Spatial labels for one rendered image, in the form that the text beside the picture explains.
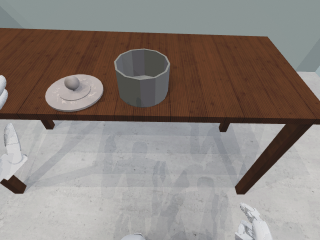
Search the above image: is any left robot hand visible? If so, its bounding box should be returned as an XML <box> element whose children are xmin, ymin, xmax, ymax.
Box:
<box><xmin>0</xmin><ymin>75</ymin><xmax>28</xmax><ymax>182</ymax></box>

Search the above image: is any lid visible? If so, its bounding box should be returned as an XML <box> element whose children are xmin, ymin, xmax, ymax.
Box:
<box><xmin>45</xmin><ymin>74</ymin><xmax>104</xmax><ymax>112</ymax></box>

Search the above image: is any right robot hand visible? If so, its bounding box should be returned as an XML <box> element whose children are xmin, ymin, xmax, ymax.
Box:
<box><xmin>235</xmin><ymin>202</ymin><xmax>273</xmax><ymax>240</ymax></box>

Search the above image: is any knob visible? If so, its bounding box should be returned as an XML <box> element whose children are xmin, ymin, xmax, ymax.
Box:
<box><xmin>64</xmin><ymin>75</ymin><xmax>80</xmax><ymax>90</ymax></box>

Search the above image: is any pot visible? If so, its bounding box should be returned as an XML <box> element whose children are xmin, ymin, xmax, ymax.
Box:
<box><xmin>114</xmin><ymin>48</ymin><xmax>170</xmax><ymax>108</ymax></box>

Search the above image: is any table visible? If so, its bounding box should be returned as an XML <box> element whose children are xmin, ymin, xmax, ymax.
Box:
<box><xmin>0</xmin><ymin>28</ymin><xmax>320</xmax><ymax>195</ymax></box>

